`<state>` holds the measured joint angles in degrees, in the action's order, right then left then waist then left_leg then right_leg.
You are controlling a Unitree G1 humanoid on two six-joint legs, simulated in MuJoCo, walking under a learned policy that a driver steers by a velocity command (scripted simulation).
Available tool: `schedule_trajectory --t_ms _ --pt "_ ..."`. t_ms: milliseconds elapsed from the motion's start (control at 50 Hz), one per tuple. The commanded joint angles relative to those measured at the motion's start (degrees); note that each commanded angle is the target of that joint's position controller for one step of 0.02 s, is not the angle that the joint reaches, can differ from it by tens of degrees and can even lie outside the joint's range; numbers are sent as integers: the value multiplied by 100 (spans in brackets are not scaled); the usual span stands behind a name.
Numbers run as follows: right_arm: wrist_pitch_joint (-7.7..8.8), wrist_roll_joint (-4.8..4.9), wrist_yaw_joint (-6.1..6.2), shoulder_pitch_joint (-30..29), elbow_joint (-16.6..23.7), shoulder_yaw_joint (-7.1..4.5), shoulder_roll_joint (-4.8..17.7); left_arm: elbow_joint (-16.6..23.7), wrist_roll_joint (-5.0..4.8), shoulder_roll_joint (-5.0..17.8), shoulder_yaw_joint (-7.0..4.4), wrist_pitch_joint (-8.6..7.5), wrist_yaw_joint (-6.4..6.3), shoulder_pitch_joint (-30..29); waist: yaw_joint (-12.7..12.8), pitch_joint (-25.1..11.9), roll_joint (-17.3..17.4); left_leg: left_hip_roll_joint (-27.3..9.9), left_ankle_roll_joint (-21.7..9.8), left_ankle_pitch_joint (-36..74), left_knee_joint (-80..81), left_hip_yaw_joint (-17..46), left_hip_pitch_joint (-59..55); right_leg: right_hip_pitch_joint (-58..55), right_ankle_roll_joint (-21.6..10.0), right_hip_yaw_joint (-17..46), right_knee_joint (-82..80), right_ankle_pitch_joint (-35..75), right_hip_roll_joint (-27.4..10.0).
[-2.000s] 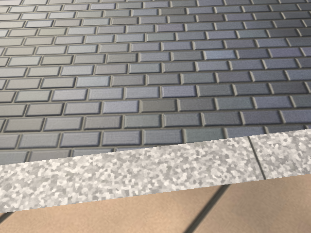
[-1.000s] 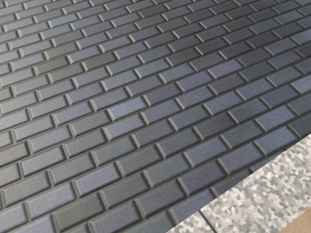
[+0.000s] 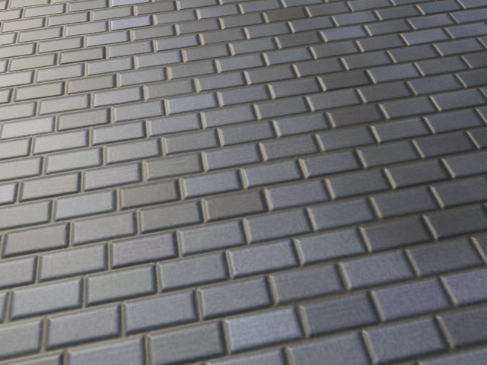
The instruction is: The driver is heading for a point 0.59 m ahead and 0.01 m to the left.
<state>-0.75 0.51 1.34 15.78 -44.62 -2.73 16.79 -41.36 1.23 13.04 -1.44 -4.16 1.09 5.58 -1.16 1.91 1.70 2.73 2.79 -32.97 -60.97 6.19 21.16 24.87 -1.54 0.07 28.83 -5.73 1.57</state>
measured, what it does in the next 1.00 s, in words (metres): steps on the spot: left foot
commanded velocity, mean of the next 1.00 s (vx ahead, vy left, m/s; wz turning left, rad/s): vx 0.03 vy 0.00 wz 0.03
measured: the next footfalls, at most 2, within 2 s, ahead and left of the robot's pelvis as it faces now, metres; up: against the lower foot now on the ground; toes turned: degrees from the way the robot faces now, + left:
left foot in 0.16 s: +0.08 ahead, +0.15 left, +0.00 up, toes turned -2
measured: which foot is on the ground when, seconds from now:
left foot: up 0.00-0.14, down 0.16-1.00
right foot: down 0.00-1.00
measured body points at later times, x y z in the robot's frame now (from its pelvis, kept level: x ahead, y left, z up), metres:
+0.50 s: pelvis +0.07 +0.02 +0.00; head +0.08 +0.02 +0.45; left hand +0.19 +0.27 -0.12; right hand +0.16 -0.24 -0.12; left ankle +0.04 +0.15 -0.73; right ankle +0.10 -0.11 -0.73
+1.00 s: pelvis +0.08 +0.02 +0.01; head +0.08 +0.02 +0.46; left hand +0.15 +0.28 -0.14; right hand +0.11 -0.23 -0.14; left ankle +0.04 +0.15 -0.73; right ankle +0.10 -0.11 -0.73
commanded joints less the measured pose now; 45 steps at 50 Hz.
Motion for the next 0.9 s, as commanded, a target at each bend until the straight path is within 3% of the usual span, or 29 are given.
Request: schedule_trajectory --t_ms 20,80,120,140,160,180,200,220,260,320,480,900 --pt "-166 -29 80 354 252 -118 382 220 47 754 -171 124 -15 -215 -111 -604 -1007 -480 163 295 878 -184 99 -738 -923 1423 -1171 710 -1273" --pt "-113 -74 82 492 71 -71 217 85 9 785 -195 177 -68 -120 -101 -950 -1044 -421 111 1199 2067 -383 -728 -768 -1001 1104 -1096 879 -1189" --pt "-106 -104 50 513 -30 -71 191 21 -71 745 -169 213 -86 -182 -191 -965 -902 -361 -29 2203 2993 -515 -1320 -592 -881 986 -1034 -38 -1117" --pt "-110 -173 39 376 5 -71 225 -50 -83 646 -127 217 -80 -72 -171 -860 -795 -393 -135 2452 3317 -455 -1522 -415 -658 950 -1070 -843 -987" --pt "-110 -254 48 183 121 -83 385 -134 -49 533 -82 205 -63 58 -93 -682 -579 -704 -289 2595 3489 -87 -1595 -181 -352 889 -1028 -1657 -837" --pt "-120 -216 75 -32 199 -153 734 -150 0 604 -106 203 -42 205 164 -352 -109 -908 -489 1931 3548 129 -1106 -171 -101 607 -935 -2108 -489" --pt "-96 -176 62 -86 114 -161 647 -158 12 601 -112 212 -53 113 160 -156 218 -768 -571 924 3650 65 -434 -574 45 349 -755 -1800 -296" --pt "-42 -181 54 -156 114 -109 443 -172 -3 614 -114 216 -74 43 126 -53 240 -703 -515 784 3758 30 -192 -807 62 338 -571 -1489 -299" --pt "78 -182 47 -214 79 -77 330 -280 -39 562 -114 231 -118 156 162 -77 322 -672 -367 1397 3734 -18 -239 -960 -28 317 -379 -915 -317" --pt "187 -120 47 -61 -20 -79 340 -424 -46 551 -127 227 -132 270 132 -316 142 -648 -316 2243 3505 -68 -531 -1150 -70 262 -186 -20 -313" --pt "159 -86 64 -34 -238 -66 308 -801 -109 603 -166 325 -174 215 106 -396 -136 -554 -314 2961 3376 -182 -740 -1446 -53 272 -26 764 -349" --pt "156 -90 100 14 -1092 6 162 -1738 -129 617 -189 486 -313 96 146 -97 -136 -415 -287 2467 3757 -390 -769 -1571 28 248 -282 277 -320"
Velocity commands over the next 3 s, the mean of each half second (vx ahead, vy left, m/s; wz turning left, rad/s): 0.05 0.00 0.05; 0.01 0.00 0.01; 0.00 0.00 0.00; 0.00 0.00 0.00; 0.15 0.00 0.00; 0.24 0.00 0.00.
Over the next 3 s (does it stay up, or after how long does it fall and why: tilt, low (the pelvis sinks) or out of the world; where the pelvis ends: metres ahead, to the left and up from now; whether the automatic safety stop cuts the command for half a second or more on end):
stays up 0.33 0.03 0.00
